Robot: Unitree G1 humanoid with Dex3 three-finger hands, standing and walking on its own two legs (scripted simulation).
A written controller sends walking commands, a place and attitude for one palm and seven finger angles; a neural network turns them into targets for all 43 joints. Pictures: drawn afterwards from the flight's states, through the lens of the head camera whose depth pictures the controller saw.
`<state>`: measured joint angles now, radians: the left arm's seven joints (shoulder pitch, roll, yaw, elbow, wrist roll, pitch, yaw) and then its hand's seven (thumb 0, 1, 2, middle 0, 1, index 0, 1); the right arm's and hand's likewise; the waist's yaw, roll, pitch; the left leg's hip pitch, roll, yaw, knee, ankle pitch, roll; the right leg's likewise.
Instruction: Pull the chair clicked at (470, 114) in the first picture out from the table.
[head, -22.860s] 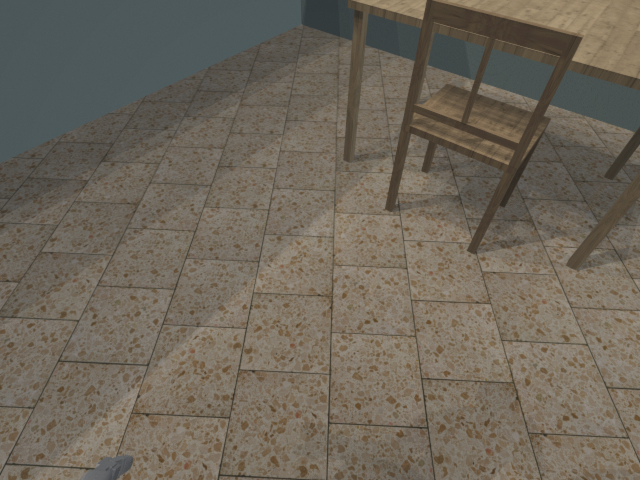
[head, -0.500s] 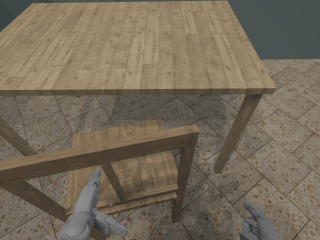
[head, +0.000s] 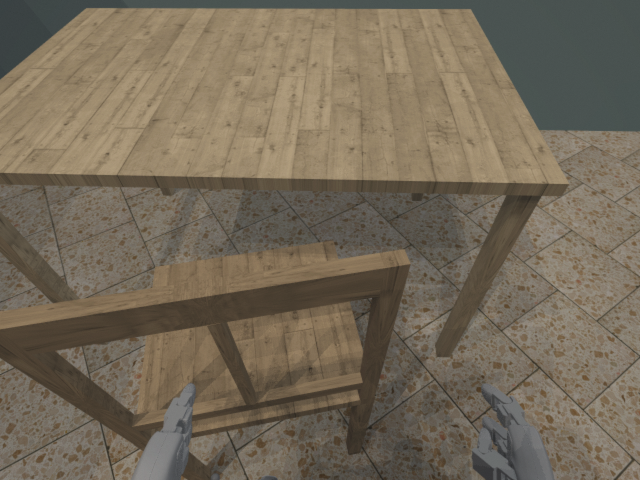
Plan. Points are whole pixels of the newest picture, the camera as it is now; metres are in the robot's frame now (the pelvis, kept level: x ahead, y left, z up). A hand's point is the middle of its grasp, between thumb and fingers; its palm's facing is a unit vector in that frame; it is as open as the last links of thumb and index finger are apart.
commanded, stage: draw the hand back to the body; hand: left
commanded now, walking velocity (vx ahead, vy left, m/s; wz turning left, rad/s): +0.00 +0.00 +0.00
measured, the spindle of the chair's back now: (235, 365) +0.28 +0.13 -0.04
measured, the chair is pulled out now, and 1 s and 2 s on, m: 0.16 0.16 0.15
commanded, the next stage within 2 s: step back with the hand held close in 1.58 s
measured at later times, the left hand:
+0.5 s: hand (159, 458) +0.15 +0.16 +0.07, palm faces -0.05 -0.99 -0.10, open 17.2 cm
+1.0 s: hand (99, 434) +0.16 +0.21 +0.09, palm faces +0.04 -0.86 -0.50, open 10.0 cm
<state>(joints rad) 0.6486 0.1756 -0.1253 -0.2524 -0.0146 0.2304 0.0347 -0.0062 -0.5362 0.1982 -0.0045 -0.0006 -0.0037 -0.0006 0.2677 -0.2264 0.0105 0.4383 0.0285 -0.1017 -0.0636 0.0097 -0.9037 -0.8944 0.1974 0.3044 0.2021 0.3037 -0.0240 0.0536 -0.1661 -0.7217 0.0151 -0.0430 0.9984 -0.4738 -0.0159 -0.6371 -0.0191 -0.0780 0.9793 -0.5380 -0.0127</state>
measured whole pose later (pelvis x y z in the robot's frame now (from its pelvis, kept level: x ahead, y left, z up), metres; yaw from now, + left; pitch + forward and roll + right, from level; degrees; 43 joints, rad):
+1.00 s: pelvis +0.02 +0.00 +0.04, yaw -1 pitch +1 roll +0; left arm 0.74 0.47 0.07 -0.45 -0.05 0.16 0.09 0.00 0.24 0.57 -0.12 -0.16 -0.50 -0.32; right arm 0.19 -0.21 0.04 0.61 0.03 -0.20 -0.14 0.01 -0.90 -0.89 0.20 0.30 0.20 0.30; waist 0.05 0.07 -0.01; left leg -0.33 0.03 -0.01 0.71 -0.40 -0.02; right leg -0.26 0.00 -0.05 0.68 -0.44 -0.01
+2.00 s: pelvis -0.02 +0.02 +0.06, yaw -3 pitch +0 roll +0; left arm 0.59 0.35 0.34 -0.41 -0.06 -0.08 0.09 0.02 0.89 0.89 -0.21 -0.30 -0.21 -0.30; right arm 0.14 -0.23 -0.02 0.60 0.03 -0.04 -0.08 0.01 -0.91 -0.89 0.20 0.30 0.20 0.30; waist 0.01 0.09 0.05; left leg -0.30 0.01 0.03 0.53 -0.24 0.01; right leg -0.24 -0.02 -0.02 0.51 -0.27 0.02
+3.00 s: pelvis -0.21 +0.02 +0.05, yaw +2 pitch +0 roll +0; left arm 0.58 0.43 0.43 -0.64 -0.05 -0.15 0.17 0.02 0.89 0.89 -0.22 -0.30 -0.21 -0.30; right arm 0.14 -0.16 -0.02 0.64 -0.01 -0.11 -0.08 0.01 -0.91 -0.89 0.20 0.30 0.20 0.30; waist 0.02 -0.05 0.08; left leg -0.37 0.07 0.02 0.62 -0.25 -0.03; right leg -0.55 0.02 0.01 0.97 -0.43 0.03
